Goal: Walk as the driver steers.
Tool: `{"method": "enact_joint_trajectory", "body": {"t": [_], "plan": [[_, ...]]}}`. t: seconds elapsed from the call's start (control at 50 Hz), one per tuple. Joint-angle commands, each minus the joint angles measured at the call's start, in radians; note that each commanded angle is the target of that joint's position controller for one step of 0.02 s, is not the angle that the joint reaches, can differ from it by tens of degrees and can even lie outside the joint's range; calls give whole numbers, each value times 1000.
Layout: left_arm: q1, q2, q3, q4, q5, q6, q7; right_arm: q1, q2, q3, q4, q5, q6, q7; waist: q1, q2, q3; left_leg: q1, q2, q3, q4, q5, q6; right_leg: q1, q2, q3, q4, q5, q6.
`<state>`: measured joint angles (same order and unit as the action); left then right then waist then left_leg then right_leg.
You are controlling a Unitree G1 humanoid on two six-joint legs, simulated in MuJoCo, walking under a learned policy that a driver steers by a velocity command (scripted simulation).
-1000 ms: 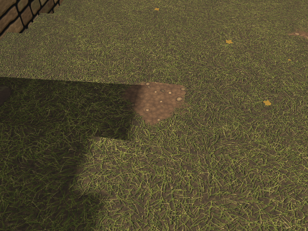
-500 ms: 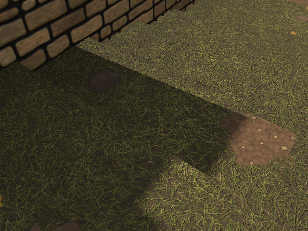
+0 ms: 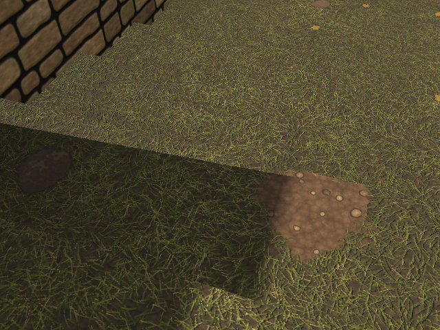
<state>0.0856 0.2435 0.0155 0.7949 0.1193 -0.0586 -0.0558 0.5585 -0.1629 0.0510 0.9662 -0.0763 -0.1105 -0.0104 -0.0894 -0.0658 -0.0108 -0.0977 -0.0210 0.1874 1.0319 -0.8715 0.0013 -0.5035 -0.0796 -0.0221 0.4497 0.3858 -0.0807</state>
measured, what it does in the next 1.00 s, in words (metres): goes down, turning right: right foot 0.17 m lower, then left foot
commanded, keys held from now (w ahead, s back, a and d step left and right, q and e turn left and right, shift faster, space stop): w+e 1.00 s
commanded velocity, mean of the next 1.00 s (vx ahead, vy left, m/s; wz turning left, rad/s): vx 0.50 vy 0.00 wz -0.56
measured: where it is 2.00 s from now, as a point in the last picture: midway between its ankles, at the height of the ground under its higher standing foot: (333, 223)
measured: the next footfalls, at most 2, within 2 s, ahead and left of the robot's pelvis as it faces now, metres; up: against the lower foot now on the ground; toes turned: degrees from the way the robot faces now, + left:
right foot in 0.04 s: +0.19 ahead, -0.10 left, -0.17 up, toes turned -6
left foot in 0.40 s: +0.47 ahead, +0.08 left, -0.17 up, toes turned -15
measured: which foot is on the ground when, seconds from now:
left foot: down 0.00-0.04, up 0.06-0.38, down 0.40-0.92, up 0.94-1.00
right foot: up 0.00-0.02, down 0.04-0.42, up 0.44-0.88, down 0.90-1.00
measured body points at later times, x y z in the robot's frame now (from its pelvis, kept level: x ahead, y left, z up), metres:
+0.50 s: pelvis +0.32 +0.01 -0.06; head +0.34 +0.01 +0.38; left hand +0.46 +0.23 -0.20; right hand +0.45 -0.27 -0.15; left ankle +0.43 +0.09 -0.79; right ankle +0.19 -0.09 -0.73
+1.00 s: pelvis +0.53 -0.12 -0.09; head +0.53 -0.12 +0.36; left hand +0.76 +0.04 -0.20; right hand +0.42 -0.37 -0.22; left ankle +0.49 +0.07 -0.71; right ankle +0.45 -0.17 -0.80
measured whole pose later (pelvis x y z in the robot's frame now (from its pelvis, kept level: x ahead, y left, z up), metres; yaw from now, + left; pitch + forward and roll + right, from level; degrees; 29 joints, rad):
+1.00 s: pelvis +0.53 -0.12 -0.09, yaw -36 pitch -1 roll -1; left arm 0.31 0.26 0.06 0.79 0.07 -0.16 -0.03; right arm 0.33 -0.28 -0.03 0.87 -0.06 -0.11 0.06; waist -0.01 0.03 -0.01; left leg -0.30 0.08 0.00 1.24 -0.57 -0.02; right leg -0.31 0.07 -0.04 0.80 -0.50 -0.06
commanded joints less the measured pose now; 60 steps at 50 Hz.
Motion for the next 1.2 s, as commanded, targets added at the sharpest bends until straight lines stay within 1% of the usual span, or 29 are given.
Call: {"method": "enact_joint_trajectory", "body": {"t": [0.02, 0.04, 0.06, 0.08, 0.1, 0.12, 0.18, 0.2, 0.26, 0.38, 0.42, 0.44, 0.46, 0.48, 0.52, 0.56, 0.6, 0.72, 0.84, 0.9, 0.92, 0.94, 0.96, 0.98, 1.0, 1.04, 1.1, 1.16, 1.2], "plan": [[148, 91, 28, 29, -16, -11, 8, 81, -203, -33, 49, -23, 28, 36, 87, -2, 174, -124, 242, -227, -43, 680, 98, 236, -8, -28, -150, -7, -22], [395, 165, 70, 104, -29, -22, 14, 18, -234, -38, 42, -55, 33, 72, 212, -50, 87, -263, 177, -127, 227, 802, 59, 591, 35, -87, -146, 97, -57], [585, 278, 108, 143, -25, -9, 6, 117, -97, -17, 31, -59, 18, 103, 195, -191, -156, -600, 53, -65, 671, 367, -33, 1085, -56, 52, 207, 459, -245], [665, 283, 106, 168, -39, -5, -1, 43, -77, 3, -30, -32, 15, 134, 260, -111, -400, -768, -1, -176, 835, 140, -78, 1363, -186, 301, 267, 463, -360], [691, 232, 100, 165, -29, -3, 13, -215, -142, -22, -121, 13, 2, 132, 355, 1, -233, -950, -9, -214, 841, 137, -93, 1263, -197, 381, 165, 288, -315], [572, 265, 103, 138, -62, -13, 12, -332, -148, -22, -217, 35, -26, 112, 309, 3, -124, -1096, 20, -235, 815, 191, -76, 1094, -239, 497, 50, -197, -330], [170, 11, -5, 20, -50, -51, -10, -240, -172, -41, -146, -24, -23, 25, 69, 128, 120, -618, 201, -321, 82, 647, 10, 130, -210, 403, -249, -454, -319], [149, 69, 4, 21, -70, -61, -18, -245, -111, -27, -162, -33, 7, 22, 37, 20, 106, -511, 183, -274, 1, 614, 0, 30, -163, 386, -256, -427, -346], [202, 166, 41, 39, -83, -81, -43, -321, -45, 14, -199, 14, 51, 33, 54, 76, 58, -253, 125, -205, -316, 697, -15, -56, -73, 332, -253, -414, -255], [287, 149, 61, 33, -54, -61, -55, -490, -222, -38, -227, 18, -4, 21, 95, 72, 16, -150, 64, -199, -477, 881, 60, 161, -29, 401, -50, -414, -162], [209, 55, 37, -42, -48, -74, -44, -147, -332, -84, -161, 35, -36, 2, -59, 232, -190, 324, 258, -414, -507, 984, 266, -49, 167, 221, 368, -522, -10], [339, -50, 13, -51, -42, -86, -34, -26, -320, -75, -141, 37, -23, 13, -27, 428, -399, 611, 498, -852, -661, 860, 463, -280, 252, 157, 629, -1018, 45], [235, 41, 33, -28, -46, -73, -23, -49, -276, -79, -125, 19, -22, 14, -61, 223, -115, 416, 444, -855, -748, 543, 346, -432, 154, 169, 761, -943, 31], [215, 35, 31, -13, -52, -63, 4, -180, -223, -69, -154, 38, -19, 12, -13, 177, -27, 256, 404, -711, -790, 370, 271, -420, 98, 141, 783, -834, 19], [248, 18, 27, 15, -34, -53, 33, -269, -105, -37, -173, 47, -14, -3, 48, 164, -33, 115, 357, -549, -844, 560, 232, -271, 8, 129, 714, -706, 13], [187, -11, 16, -1, -33, -45, 17, -310, -99, -44, -181, 30, -23, -26, 71, 125, -18, 45, 323, -398, -891, 732, 215, -186, -22, 102, 636, -714, 38], [114, -3, 9, -25, -59, -47, -10, -307, -145, -65, -173, 15, -36, -35, 53, 114, -12, 38, 293, -263, -917, 881, 219, -174, -31, 68, 555, -612, 67], [151, 4, 0, -44, -37, -36, -74, -188, -157, -80, -114, -44, -16, 12, 74, 132, 7, -93, 296, -62, -832, 1097, 238, -46, -17, 45, 650, -337, 55], [121, 75, 35, -122, -25, -41, -42, -194, -221, -84, -100, -36, -26, -10, 77, 141, 52, 26, 315, 3, -637, 1157, 182, -30, 24, -26, 602, -579, 19], [259, 124, 75, -102, -55, -56, -9, -280, -390, -144, -116, -12, -20, 20, 172, 133, 35, -48, 304, 57, -325, 1433, 146, 303, 135, -134, 321, -661, 23], [311, 169, 104, -69, -56, -74, 14, -218, -376, -146, -93, -1, -15, 38, 177, 48, 19, -135, 244, 66, -111, 1282, 142, 445, 218, -171, 100, -643, -17], [455, 239, 114, -16, -46, -85, 57, -129, -202, -109, -131, -58, -10, 61, 125, -190, -168, -473, 89, 22, 325, 497, 12, 856, 40, 222, 227, -27, -277], [629, 245, 105, 23, -36, -97, 55, -210, -101, -69, -199, -11, -36, 95, 211, -53, -289, -724, -16, -184, 486, 190, -25, 1037, -138, 515, 141, 243, -434], [637, 196, 105, 58, -46, -123, 37, -517, -109, -70, -333, 59, -51, 98, 318, -17, -12, -969, -1, -296, 396, 204, -24, 846, -221, 660, 3, -94, -376], [551, 98, 74, 69, -73, -127, 19, -594, -148, -89, -356, 65, -40, 68, 271, 30, 91, -976, 67, -320, 367, 267, -39, 690, -225, 628, 39, -291, -327], [372, 34, 34, 49, -63, -93, -11, -448, -154, -82, -301, -1, -3, 44, 113, 49, 92, -805, 101, -321, 259, 377, -21, 347, -174, 530, 95, -419, -296], [196, -29, -18, -29, -34, -79, 23, -340, -91, -37, -248, -69, 18, 64, 66, 34, 80, -530, 112, -342, -27, 968, 29, -55, 10, 350, 119, -735, -194], [243, 125, 10, -7, -23, -82, 40, -337, -101, -36, -260, 16, 36, 83, 66, 81, 67, 4, 61, -144, -245, 1378, -27, -444, 134, 160, 225, -1002, -110], [373, 132, 10, 29, -54, -98, 19, -370, -168, -54, -260, -2, 56, 78, 93, 72, 132, -54, 82, -154, -337, 1191, -46, -308, 81, 260, 336, -1073, -124]]}}
Keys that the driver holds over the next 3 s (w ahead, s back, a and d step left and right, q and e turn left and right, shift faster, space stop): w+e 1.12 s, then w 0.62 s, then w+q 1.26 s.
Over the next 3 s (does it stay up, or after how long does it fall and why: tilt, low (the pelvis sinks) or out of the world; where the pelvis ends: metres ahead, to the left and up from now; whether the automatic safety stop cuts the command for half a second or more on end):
stays up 1.43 -0.77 -0.41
